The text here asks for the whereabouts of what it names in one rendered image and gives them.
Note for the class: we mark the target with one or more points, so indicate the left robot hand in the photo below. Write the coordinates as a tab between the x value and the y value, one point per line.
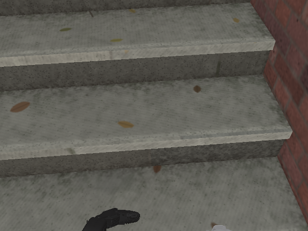
111	218

